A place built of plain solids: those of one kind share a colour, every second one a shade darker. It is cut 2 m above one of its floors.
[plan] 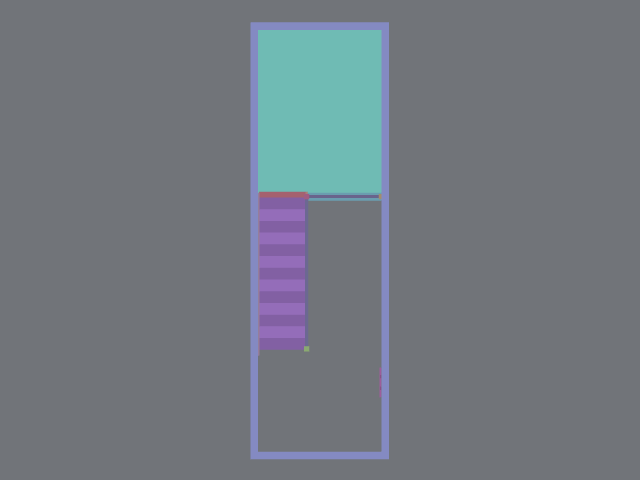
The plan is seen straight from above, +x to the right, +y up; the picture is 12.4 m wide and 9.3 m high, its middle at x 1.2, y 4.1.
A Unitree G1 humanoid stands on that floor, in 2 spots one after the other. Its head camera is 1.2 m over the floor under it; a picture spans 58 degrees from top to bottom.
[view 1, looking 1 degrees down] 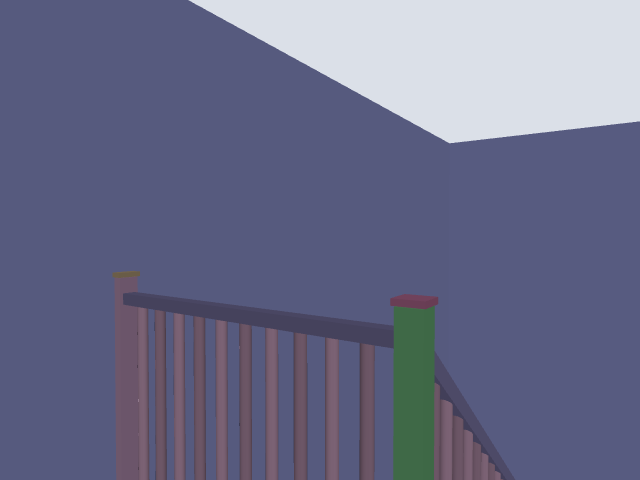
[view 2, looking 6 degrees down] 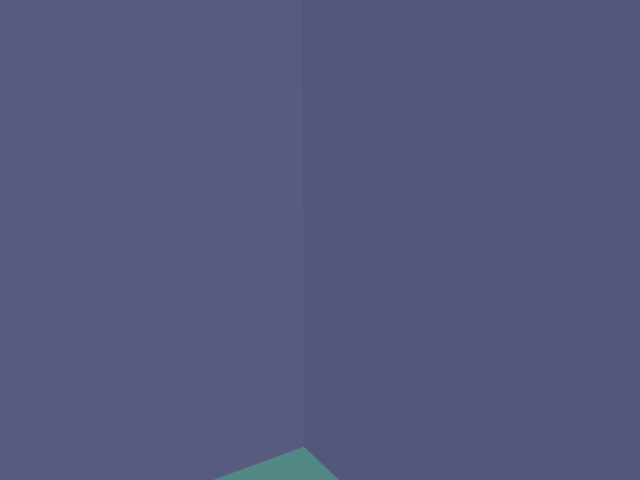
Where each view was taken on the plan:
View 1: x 0.47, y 6.12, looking -56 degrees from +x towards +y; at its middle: wall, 3.43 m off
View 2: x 1.68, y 7.17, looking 147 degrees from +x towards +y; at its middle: wall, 1.85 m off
